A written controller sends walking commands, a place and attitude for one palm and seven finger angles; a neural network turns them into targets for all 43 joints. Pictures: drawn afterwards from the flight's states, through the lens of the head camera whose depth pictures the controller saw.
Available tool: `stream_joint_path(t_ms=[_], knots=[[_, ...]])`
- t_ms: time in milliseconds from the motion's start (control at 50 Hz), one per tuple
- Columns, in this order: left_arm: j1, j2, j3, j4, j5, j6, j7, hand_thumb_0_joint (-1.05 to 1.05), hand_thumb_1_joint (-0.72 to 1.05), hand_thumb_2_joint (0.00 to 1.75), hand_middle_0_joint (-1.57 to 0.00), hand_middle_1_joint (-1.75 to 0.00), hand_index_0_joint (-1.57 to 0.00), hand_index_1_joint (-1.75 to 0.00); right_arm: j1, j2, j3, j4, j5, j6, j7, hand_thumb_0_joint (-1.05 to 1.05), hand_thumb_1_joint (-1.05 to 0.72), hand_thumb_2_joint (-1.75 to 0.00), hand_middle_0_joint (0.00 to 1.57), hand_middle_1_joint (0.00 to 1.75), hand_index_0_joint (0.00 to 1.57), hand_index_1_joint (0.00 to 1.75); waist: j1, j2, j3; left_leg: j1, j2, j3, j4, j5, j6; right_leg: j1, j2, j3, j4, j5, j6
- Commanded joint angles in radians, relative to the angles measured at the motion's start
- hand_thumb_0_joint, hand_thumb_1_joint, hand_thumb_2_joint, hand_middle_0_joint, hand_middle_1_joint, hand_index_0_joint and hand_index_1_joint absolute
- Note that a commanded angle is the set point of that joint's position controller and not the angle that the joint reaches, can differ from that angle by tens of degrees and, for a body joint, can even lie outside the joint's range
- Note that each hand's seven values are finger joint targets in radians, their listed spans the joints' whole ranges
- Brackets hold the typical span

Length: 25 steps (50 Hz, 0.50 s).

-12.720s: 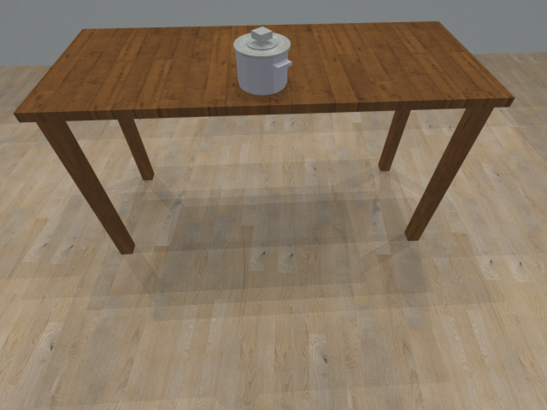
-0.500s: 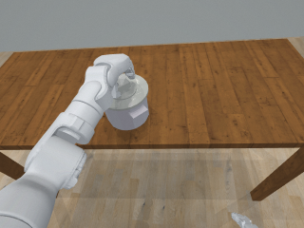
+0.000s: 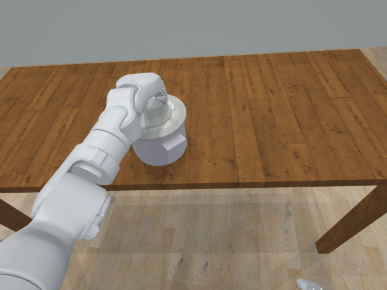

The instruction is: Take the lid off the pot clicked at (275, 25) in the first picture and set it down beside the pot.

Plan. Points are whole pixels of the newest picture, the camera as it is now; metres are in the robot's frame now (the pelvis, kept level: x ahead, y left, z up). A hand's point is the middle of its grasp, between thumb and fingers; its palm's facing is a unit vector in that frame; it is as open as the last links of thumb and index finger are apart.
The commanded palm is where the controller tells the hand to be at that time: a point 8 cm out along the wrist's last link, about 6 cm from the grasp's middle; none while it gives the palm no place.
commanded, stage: close the fingers and squeeze the knob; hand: left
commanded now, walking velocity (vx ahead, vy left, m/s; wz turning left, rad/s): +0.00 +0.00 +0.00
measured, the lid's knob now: (151, 106) +0.50 +0.09 +0.11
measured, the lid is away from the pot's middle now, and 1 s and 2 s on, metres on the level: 0.00 0.00 0.00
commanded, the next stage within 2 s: lift the lid straight up in 1.48 s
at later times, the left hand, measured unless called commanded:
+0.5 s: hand (149, 111) +0.46 +0.09 +0.13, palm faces -0.34 -0.02 -0.94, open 8.9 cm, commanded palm +0.45 +0.09 +0.19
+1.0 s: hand (149, 111) +0.46 +0.09 +0.13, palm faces -0.34 -0.02 -0.94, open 7.2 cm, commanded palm +0.45 +0.09 +0.19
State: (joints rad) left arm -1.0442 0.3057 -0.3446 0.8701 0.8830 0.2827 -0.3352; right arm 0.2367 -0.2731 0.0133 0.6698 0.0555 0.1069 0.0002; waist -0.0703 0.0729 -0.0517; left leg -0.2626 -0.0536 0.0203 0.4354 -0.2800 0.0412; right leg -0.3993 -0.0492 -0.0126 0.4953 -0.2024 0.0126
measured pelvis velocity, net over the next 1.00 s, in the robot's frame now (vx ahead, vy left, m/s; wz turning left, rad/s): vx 0.00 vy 0.00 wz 0.00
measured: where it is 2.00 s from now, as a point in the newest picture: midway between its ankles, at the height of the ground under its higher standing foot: outside the picture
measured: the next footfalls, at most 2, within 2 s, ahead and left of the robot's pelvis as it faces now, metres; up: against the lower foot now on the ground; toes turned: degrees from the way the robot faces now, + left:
none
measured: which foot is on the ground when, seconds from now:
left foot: down 0.00-1.00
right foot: down 0.00-1.00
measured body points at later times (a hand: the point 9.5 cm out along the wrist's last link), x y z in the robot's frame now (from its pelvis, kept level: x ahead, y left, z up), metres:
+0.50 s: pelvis +0.00 +0.00 +0.00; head +0.04 -0.04 +0.45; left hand +0.47 +0.08 +0.18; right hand +0.12 -0.25 -0.14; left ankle -0.04 +0.10 -0.74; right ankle +0.03 -0.13 -0.74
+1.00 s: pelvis +0.00 +0.00 +0.00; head +0.03 -0.04 +0.45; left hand +0.47 +0.08 +0.18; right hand +0.12 -0.25 -0.14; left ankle -0.04 +0.10 -0.74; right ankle +0.03 -0.13 -0.74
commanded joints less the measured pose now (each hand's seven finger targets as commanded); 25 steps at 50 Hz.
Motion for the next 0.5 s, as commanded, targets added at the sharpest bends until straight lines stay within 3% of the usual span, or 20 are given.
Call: stream_joint_path(t_ms=[0,20,60,100,140,160,180,200,260,300,320,360,400,460,480], knots=[[-0.508,0.151,0.057,-0.168,0.006,0.001,0.030,0.00,-0.17,1.13,-0.62,-0.48,-0.62,-0.48,-0.035,-0.109,-0.034,-0.117,0.006,-0.032,-0.007,0.00,-0.90,-0.90,0.20,0.30,0.20,0.30,-0.012,-0.140,-0.351,0.051,0.001,-0.023,-0.040,0.283,0.022,0.237,0.037,-0.029,-0.014,0.296,-0.046],[-0.501,0.197,0.099,-0.187,0.003,-0.002,0.035,0.00,-0.16,1.13,-0.62,-0.51,-0.62,-0.51,-0.033,-0.110,-0.035,-0.119,0.005,-0.035,-0.009,0.00,-0.90,-0.90,0.20,0.30,0.20,0.30,0.000,-0.135,-0.377,0.060,0.000,-0.023,-0.039,0.300,0.023,0.260,0.035,-0.025,-0.011,0.312,-0.047],[-0.475,0.153,0.069,-0.175,-0.010,-0.003,0.032,0.00,-0.14,1.13,-0.61,-0.57,-0.61,-0.57,-0.041,-0.113,-0.035,-0.126,0.003,-0.034,-0.009,0.00,-0.90,-0.90,0.20,0.30,0.20,0.30,-0.007,-0.142,-0.363,0.048,-0.003,-0.024,-0.034,0.311,0.025,0.255,0.034,-0.028,-0.014,0.328,-0.048],[-0.489,0.177,0.074,-0.167,0.010,0.000,0.035,0.00,-0.11,1.13,-0.60,-0.62,-0.60,-0.62,-0.042,-0.111,-0.032,-0.116,0.007,-0.032,-0.008,0.00,-0.90,-0.90,0.20,0.30,0.20,0.30,-0.006,-0.143,-0.353,0.047,0.001,-0.023,-0.042,0.290,0.021,0.251,0.036,-0.028,-0.013,0.304,-0.047],[-0.511,0.133,0.032,-0.172,0.011,0.003,0.034,0.00,-0.09,1.12,-0.60,-0.66,-0.60,-0.66,-0.046,-0.106,-0.031,-0.117,0.010,-0.034,-0.006,0.00,-0.90,-0.90,0.20,0.30,0.20,0.30,-0.013,-0.128,-0.350,0.057,-0.001,-0.026,-0.039,0.291,0.021,0.229,0.038,-0.029,-0.011,0.296,-0.048],[-0.519,0.131,0.045,-0.206,-0.005,-0.003,0.035,0.00,-0.08,1.12,-0.59,-0.68,-0.59,-0.68,-0.044,-0.110,-0.037,-0.121,0.005,-0.035,-0.008,0.00,-0.90,-0.90,0.20,0.30,0.20,0.30,-0.013,-0.121,-0.366,0.072,0.000,-0.027,-0.033,0.310,0.024,0.230,0.035,-0.031,-0.014,0.310,-0.049],[-0.513,0.179,0.077,-0.193,0.007,-0.001,0.038,0.00,-0.07,1.12,-0.59,-0.70,-0.59,-0.70,-0.043,-0.109,-0.033,-0.117,0.003,-0.036,-0.009,0.00,-0.90,-0.90,0.20,0.30,0.20,0.30,-0.006,-0.122,-0.390,0.070,-0.001,-0.027,-0.033,0.301,0.023,0.252,0.036,-0.025,-0.009,0.310,-0.048],[-0.523,0.186,0.080,-0.200,0.011,-0.001,0.040,0.00,-0.06,1.11,-0.59,-0.72,-0.59,-0.72,-0.042,-0.108,-0.031,-0.116,0.004,-0.037,-0.008,0.00,-0.90,-0.90,0.20,0.30,0.20,0.30,-0.004,-0.120,-0.400,0.072,-0.002,-0.029,-0.033,0.315,0.022,0.260,0.036,-0.025,-0.005,0.323,-0.049],[-0.485,0.122,0.046,-0.206,-0.004,0.003,0.037,0.00,-0.03,1.10,-0.60,-0.77,-0.60,-0.77,-0.048,-0.106,-0.036,-0.123,0.004,-0.036,-0.002,0.00,-0.90,-0.90,0.20,0.30,0.20,0.30,-0.007,-0.135,-0.387,0.082,0.002,-0.032,-0.023,0.369,0.022,0.247,0.036,-0.030,-0.008,0.351,-0.049],[-0.499,0.168,0.076,-0.170,0.007,0.012,0.041,0.00,0.00,1.09,-0.60,-0.80,-0.60,-0.80,-0.045,-0.109,-0.030,-0.110,0.005,-0.030,-0.004,0.00,-0.90,-0.90,0.20,0.30,0.20,0.30,-0.006,-0.169,-0.373,0.058,0.001,-0.024,-0.034,0.320,0.020,0.258,0.039,-0.031,-0.007,0.334,-0.045],[-0.517,0.180,0.081,-0.194,0.009,0.012,0.043,0.00,0.01,1.09,-0.60,-0.81,-0.60,-0.81,-0.052,-0.107,-0.029,-0.114,0.006,-0.031,-0.005,0.00,-0.90,-0.90,0.20,0.30,0.20,0.30,-0.002,-0.150,-0.389,0.058,-0.001,-0.021,-0.036,0.318,0.021,0.270,0.036,-0.026,-0.004,0.340,-0.045],[-0.512,0.118,0.039,-0.200,-0.002,0.010,0.040,0.00,0.03,1.08,-0.61,-0.84,-0.61,-0.84,-0.056,-0.106,-0.033,-0.119,0.005,-0.032,-0.004,0.00,-0.90,-0.90,0.20,0.30,0.20,0.30,-0.011,-0.130,-0.373,0.068,-0.001,-0.025,-0.028,0.341,0.023,0.245,0.034,-0.029,-0.008,0.346,-0.049],[-0.500,0.158,0.068,-0.139,0.013,0.019,0.043,0.00,0.06,1.06,-0.62,-0.86,-0.62,-0.86,-0.049,-0.108,-0.027,-0.106,0.006,-0.028,-0.006,0.00,-0.90,-0.90,0.20,0.30,0.20,0.30,-0.007,-0.155,-0.349,0.046,0.000,-0.023,-0.034,0.311,0.020,0.245,0.038,-0.032,-0.005,0.328,-0.048],[-0.514,0.167,0.080,-0.236,0.000,0.007,0.044,0.00,0.10,1.04,-0.63,-0.89,-0.63,-0.89,-0.062,-0.106,-0.033,-0.129,0.001,-0.031,-0.003,0.00,-0.90,-0.90,0.20,0.30,0.20,0.30,0.002,-0.129,-0.435,0.085,0.000,-0.028,-0.020,0.386,0.023,0.289,0.032,-0.024,0.004,0.385,-0.049],[-0.511,0.143,0.051,-0.236,0.014,0.009,0.040,0.00,0.11,1.03,-0.63,-0.90,-0.63,-0.90,-0.068,-0.098,-0.030,-0.129,0.001,-0.031,0.000,0.00,-0.90,-0.90,0.20,0.30,0.20,0.30,-0.001,-0.127,-0.443,0.093,0.001,-0.028,-0.020,0.399,0.021,0.285,0.033,-0.023,0.007,0.388,-0.046]])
